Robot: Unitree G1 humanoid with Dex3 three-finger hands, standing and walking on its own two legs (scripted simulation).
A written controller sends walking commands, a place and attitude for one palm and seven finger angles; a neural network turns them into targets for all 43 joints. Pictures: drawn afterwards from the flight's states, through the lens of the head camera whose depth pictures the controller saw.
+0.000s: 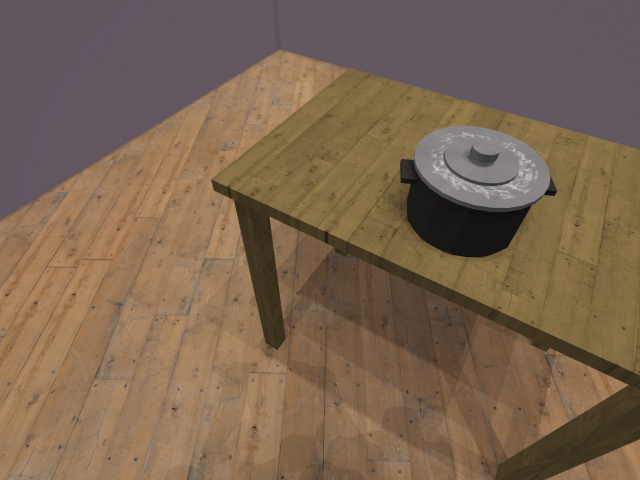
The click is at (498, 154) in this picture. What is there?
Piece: lid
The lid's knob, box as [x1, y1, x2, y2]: [470, 139, 500, 162]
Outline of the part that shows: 473,142 470,150 470,154 473,158 482,162 491,162 496,159 500,150 499,146 496,143 486,139 479,139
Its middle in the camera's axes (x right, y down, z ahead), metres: +0.26 -0.14 +0.60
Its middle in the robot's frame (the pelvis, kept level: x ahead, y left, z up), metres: +0.57 -0.22 +0.11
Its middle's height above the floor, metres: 0.89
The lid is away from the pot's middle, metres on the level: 0.00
